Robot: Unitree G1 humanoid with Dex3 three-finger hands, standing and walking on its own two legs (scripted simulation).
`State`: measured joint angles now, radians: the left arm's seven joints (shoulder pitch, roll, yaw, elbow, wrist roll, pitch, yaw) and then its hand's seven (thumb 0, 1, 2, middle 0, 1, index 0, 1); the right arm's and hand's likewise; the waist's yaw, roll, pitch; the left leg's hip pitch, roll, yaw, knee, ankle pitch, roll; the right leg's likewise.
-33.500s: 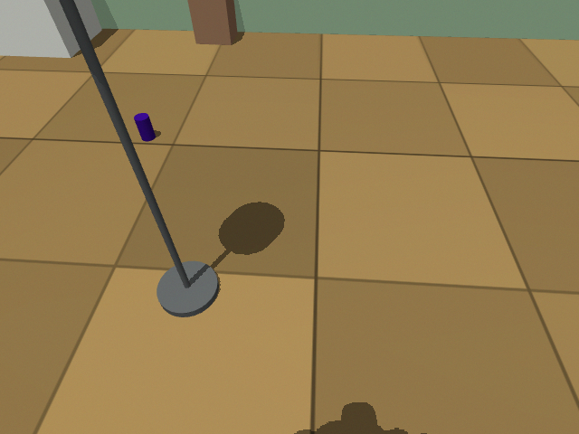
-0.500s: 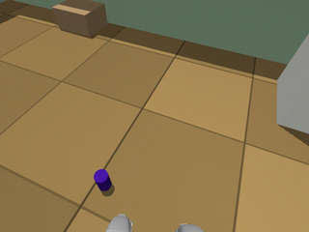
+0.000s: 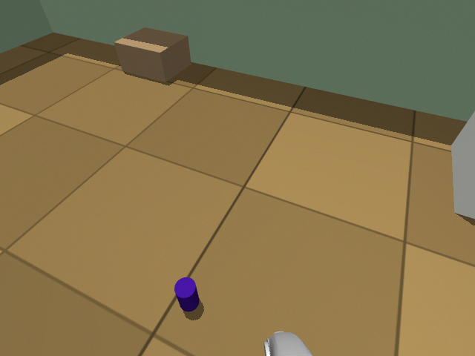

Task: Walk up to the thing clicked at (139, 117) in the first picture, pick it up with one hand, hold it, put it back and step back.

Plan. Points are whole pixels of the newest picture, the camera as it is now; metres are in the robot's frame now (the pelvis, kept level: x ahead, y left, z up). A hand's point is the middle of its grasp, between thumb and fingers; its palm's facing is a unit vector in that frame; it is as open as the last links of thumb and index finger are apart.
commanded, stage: walk up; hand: left
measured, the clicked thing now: (187, 294) +0.51 +0.20 -0.67
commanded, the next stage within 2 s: none
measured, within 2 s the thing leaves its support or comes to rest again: neither
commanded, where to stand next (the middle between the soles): +0.11 -0.03 m, yaw -1 degrees
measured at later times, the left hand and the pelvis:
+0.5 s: hand out of the picture +0.12 +0.22 -0.14, palm faces -0.08 -0.86 -0.50, open 7.3 cm; pelvis +0.00 -0.05 -0.02, yaw -3 degrees
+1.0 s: hand out of the picture +0.06 +0.31 -0.13, palm faces -0.08 -0.94 -0.34, open 7.3 cm; pelvis -0.04 +0.01 +0.02, yaw -4 degrees
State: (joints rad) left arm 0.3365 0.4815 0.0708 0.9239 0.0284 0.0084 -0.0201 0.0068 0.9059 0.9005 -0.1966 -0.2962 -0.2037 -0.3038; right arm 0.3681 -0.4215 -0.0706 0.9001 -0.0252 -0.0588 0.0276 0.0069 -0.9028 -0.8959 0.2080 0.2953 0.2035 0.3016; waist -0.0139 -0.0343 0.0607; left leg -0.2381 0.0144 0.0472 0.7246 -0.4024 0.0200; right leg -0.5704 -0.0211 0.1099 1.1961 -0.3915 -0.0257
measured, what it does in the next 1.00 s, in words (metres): steps on the spot: right foot, then left foot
